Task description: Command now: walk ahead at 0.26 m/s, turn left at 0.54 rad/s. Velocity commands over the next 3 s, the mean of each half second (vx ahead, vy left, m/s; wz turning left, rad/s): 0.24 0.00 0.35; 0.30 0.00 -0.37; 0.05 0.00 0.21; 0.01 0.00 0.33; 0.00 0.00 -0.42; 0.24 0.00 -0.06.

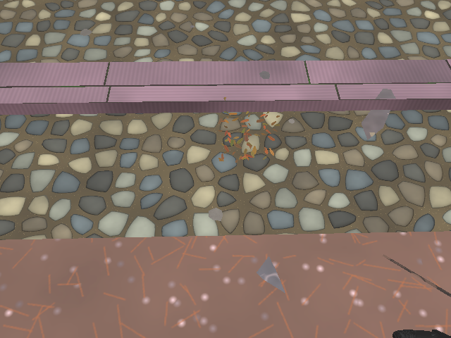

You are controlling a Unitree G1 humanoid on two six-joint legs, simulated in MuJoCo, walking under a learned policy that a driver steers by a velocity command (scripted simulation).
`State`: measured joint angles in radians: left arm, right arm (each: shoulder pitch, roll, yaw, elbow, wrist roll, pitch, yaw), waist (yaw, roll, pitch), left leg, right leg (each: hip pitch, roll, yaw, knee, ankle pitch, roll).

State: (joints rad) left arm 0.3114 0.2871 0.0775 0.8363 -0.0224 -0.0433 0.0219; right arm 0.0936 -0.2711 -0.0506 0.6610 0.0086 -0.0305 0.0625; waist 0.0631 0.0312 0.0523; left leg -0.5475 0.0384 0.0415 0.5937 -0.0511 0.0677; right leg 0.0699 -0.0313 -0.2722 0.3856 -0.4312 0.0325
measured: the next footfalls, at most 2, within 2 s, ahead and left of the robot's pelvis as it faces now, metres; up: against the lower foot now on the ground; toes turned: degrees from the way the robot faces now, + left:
left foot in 0.02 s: +0.19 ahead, +0.09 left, +0.00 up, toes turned +3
right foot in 0.54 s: +0.25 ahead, -0.12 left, +0.00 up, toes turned +9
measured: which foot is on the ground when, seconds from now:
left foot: up 0.00-0.00, down 0.02-0.54, up 0.56-0.92, down 0.94-1.00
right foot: down 0.00-0.00, up 0.02-0.52, down 0.54-0.96, up 0.98-1.00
